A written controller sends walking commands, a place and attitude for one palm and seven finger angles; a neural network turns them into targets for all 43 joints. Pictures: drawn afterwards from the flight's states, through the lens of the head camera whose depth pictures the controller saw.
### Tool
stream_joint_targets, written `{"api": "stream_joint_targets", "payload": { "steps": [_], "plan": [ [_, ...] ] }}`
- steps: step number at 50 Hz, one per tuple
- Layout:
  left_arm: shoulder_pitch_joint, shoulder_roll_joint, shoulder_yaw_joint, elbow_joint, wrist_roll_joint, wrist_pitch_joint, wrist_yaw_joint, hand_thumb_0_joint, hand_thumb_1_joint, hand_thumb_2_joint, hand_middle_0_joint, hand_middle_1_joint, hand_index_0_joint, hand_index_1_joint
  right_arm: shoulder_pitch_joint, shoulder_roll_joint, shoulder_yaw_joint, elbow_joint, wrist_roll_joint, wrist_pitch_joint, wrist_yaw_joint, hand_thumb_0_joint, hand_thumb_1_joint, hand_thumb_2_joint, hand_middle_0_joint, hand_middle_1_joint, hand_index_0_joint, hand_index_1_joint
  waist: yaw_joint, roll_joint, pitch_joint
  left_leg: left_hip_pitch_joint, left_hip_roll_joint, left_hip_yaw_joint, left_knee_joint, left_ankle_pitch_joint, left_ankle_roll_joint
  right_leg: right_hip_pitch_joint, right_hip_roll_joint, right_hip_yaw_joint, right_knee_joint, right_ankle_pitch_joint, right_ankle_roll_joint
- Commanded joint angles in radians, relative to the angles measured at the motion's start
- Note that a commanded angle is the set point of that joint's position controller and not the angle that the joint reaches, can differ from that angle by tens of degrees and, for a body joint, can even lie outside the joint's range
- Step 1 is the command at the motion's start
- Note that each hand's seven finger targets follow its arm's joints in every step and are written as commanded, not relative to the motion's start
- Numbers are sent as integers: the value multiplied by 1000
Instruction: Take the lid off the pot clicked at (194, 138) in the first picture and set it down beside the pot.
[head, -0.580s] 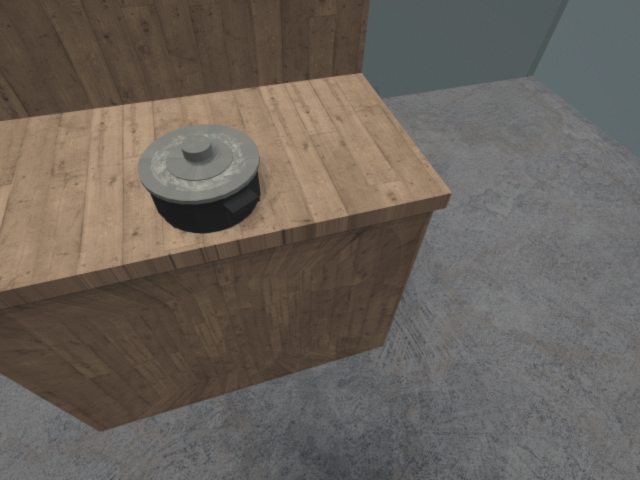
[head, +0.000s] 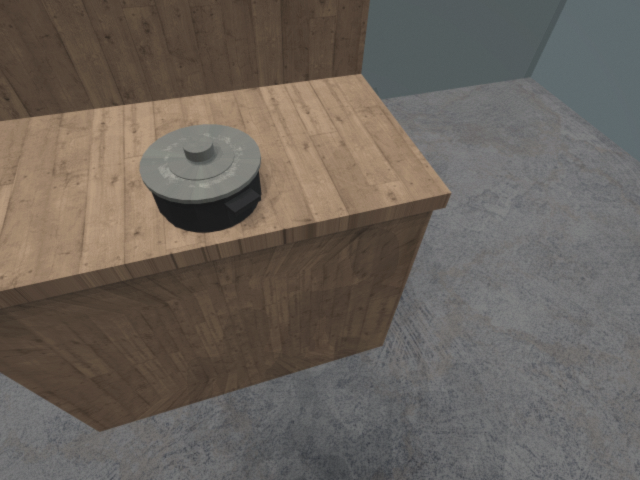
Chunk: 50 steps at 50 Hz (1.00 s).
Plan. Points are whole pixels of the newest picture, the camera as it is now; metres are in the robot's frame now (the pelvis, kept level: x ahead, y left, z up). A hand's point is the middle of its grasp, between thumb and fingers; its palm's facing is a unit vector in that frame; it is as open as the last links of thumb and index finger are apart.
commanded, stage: look at it before walking up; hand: left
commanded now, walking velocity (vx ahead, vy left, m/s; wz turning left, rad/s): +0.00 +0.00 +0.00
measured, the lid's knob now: (198, 148) +0.56 +0.23 +0.08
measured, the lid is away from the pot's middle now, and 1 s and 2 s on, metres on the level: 0.00 0.00 0.00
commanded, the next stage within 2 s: turn to face it in 0.06 s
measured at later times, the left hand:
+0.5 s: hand out of the picture +0.03 +0.20 -0.18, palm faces +0.13 -0.96 -0.25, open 7.4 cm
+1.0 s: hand out of the picture +0.04 +0.19 -0.16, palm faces +0.27 -0.92 -0.27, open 7.4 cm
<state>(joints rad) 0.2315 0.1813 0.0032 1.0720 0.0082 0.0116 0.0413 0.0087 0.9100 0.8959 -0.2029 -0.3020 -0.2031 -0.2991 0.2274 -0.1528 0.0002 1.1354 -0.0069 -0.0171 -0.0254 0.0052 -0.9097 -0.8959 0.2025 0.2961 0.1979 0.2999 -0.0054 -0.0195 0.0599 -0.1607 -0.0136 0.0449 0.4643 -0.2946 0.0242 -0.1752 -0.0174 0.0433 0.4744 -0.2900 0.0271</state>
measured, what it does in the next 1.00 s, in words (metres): steps on the spot, turning left: right foot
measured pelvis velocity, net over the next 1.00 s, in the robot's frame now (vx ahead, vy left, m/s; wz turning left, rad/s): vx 0.01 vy -0.03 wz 0.28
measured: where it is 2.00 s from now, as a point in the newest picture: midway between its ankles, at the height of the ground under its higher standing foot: outside the picture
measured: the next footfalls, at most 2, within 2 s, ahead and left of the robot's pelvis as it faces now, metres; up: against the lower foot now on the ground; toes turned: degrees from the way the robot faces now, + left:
right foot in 0.96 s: +0.04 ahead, -0.14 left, +0.00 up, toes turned +16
left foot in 1.28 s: +0.10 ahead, +0.13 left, +0.00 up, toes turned +21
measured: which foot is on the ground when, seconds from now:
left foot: down 0.00-0.96, up 0.98-1.00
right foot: down 0.00-0.58, up 0.60-0.94, down 0.96-1.00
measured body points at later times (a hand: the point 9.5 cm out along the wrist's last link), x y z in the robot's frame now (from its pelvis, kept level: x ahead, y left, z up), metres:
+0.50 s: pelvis -0.01 +0.00 -0.01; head +0.04 +0.00 +0.43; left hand +0.02 +0.25 -0.17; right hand +0.04 -0.25 -0.17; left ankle -0.03 +0.09 -0.73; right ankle -0.02 -0.14 -0.74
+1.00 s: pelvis +0.01 -0.03 -0.01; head +0.06 -0.03 +0.44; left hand +0.02 +0.24 -0.14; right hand +0.12 -0.25 -0.16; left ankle -0.03 +0.09 -0.73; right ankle +0.00 -0.15 -0.74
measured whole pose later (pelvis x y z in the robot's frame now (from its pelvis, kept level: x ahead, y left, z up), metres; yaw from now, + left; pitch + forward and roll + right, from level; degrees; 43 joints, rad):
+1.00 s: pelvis +0.01 -0.03 -0.01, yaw +16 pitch +2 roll +0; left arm 0.17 0.21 0.04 0.90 0.02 0.02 0.02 0.01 0.91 0.90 -0.20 -0.30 -0.20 -0.30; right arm 0.21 -0.22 -0.04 0.96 -0.02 0.03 -0.01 0.01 -0.90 -0.90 0.20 0.30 0.20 0.30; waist -0.02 0.02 0.08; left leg -0.36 -0.04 -0.07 0.68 -0.40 0.00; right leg -0.23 0.01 0.00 0.54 -0.37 -0.01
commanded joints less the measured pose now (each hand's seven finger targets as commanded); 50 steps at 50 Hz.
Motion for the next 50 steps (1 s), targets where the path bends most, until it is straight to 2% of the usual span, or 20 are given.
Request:
{"api": "stream_joint_targets", "payload": {
  "steps": [1,11,16,18,21,24,26,27,28,29,30,32,35,42,45,46,47,48,49,50],
  "plan": [
    [47,111,20,-31,4,-20,3,0,900,900,-200,-300,-200,-300,59,-111,-21,-28,2,-9,-12,0,-900,-900,200,300,200,300,5,19,-29,34,118,-97,-82,272,12,-30,-77,38,-57,227,-31],
    [41,127,31,-39,4,-15,3,0,900,900,-200,-300,-200,-300,53,-122,-27,-39,2,-1,-10,0,-900,-900,200,300,200,300,6,28,-23,-8,115,-111,-54,278,16,-28,-85,13,-22,226,-29],
    [27,142,55,-93,8,2,2,0,900,900,-200,-300,-200,-300,39,-154,-48,-99,-3,18,-9,0,-900,-900,200,300,200,300,10,47,-28,-100,134,-176,-14,260,44,-37,-78,-34,50,154,-23],
    [30,152,65,-114,9,4,2,0,900,900,-200,-300,-200,-300,32,-160,-56,-131,-5,23,-6,0,-900,-900,200,300,200,300,8,29,-45,-144,113,-170,38,223,39,-25,-107,-12,47,158,-38],
    [39,199,84,-142,12,6,4,0,900,900,-200,-300,-200,-300,24,-137,-63,-173,-4,32,-2,0,-900,-900,200,300,200,300,18,-118,-70,-221,29,-76,223,121,2,14,-234,100,-30,187,-116],
    [21,216,90,-171,22,0,8,0,900,900,-200,-300,-200,-300,-16,-124,-70,-209,-5,36,4,0,-900,-900,200,300,200,300,16,-161,-46,-247,38,-24,365,-221,-32,-24,-358,146,-46,388,-218],
    [-31,218,90,-190,20,3,4,0,900,900,-200,-300,-200,-300,49,-116,-70,-199,0,30,10,0,-900,-900,200,300,200,300,-25,-129,-61,-120,41,-7,185,-90,-31,-68,-310,49,64,456,-161],
    [-48,207,88,-203,11,7,1,0,900,900,-200,-300,-200,-300,100,-135,-69,-188,-4,22,12,0,-900,-900,200,300,200,300,-50,-55,-84,-11,64,-48,60,137,-11,-134,-242,-27,166,395,-97],
    [-48,161,82,-230,4,14,-6,0,900,900,-200,-300,-200,-300,134,-215,-81,-194,-17,16,9,0,-900,-900,200,300,200,300,-60,180,-90,65,222,-296,-26,387,77,-272,-96,-140,350,123,-2],
    [-103,135,69,-250,6,17,-1,0,900,900,-200,-300,-200,-300,182,-257,-91,-187,-21,17,6,0,-900,-900,200,300,200,300,-85,325,-65,76,345,-517,-142,533,182,-372,-9,-112,536,-351,25],
    [-132,148,73,-248,9,24,4,0,900,900,-200,-300,-200,-300,185,-264,-89,-182,-21,21,-4,0,-900,-900,200,300,200,300,-84,228,-52,12,363,-555,-156,442,211,-387,-27,-12,640,-345,12],
    [-105,144,74,-231,9,20,-7,0,900,900,-200,-300,-200,-300,78,-245,-80,-221,-21,19,-8,0,-900,-900,200,300,200,300,-30,115,-59,-2,316,-481,-142,335,208,-401,-48,6,683,-232,14],
    [-65,136,70,-212,7,24,-21,0,900,900,-200,-300,-200,-300,12,-227,-68,-243,-17,17,-8,0,-900,-900,200,300,200,300,-6,144,-73,-26,220,-316,-147,317,155,-321,-43,-33,597,-145,30],
    [-86,118,58,-242,2,19,-23,0,900,900,-200,-300,-200,-300,44,-251,-81,-245,-21,32,-4,0,-900,-900,200,300,200,300,-36,175,-117,31,212,-348,-100,427,156,-199,8,-61,283,-167,19],
    [-3,126,59,-211,-2,3,-19,0,900,900,-200,-300,-200,-300,25,-236,-79,-241,-14,32,-2,0,-900,-900,200,300,200,300,2,148,-163,-4,172,-311,-17,416,104,-22,20,-69,36,-7,14],
    [35,147,62,-195,3,-5,-17,0,900,900,-200,-300,-200,-300,22,-204,-75,-240,-7,30,0,0,-900,-900,200,300,200,300,19,73,-170,-85,136,-284,30,253,69,94,-8,-40,-85,58,8],
    [63,206,74,-184,17,-13,-13,0,900,900,-200,-300,-200,-300,20,-148,-64,-245,0,25,2,0,-900,-900,200,300,200,300,30,-118,-149,-273,37,-174,177,-9,13,204,-181,181,-176,-16,-50],
    [86,273,86,-189,21,-12,-14,0,900,900,-200,-300,-200,-300,-6,-129,-61,-271,-7,28,5,0,-900,-900,200,300,200,300,51,-260,-55,-429,-42,-75,327,-262,-31,163,-356,403,-257,-116,-167],
    [105,241,80,-192,17,-14,-15,0,900,900,-200,-300,-200,-300,-55,-163,-67,-273,-19,34,8,0,-900,-900,200,300,200,300,66,-159,-4,-461,3,-117,461,-279,-27,100,-366,411,-283,-141,-215],
    [98,223,83,-183,17,-24,-13,0,900,900,-200,-300,-200,-300,-63,-155,-69,-267,-19,33,13,0,-900,-900,200,300,200,300,48,-202,6,-504,14,-120,537,-241,-22,125,-319,398,-267,-50,-215]
  ]
}}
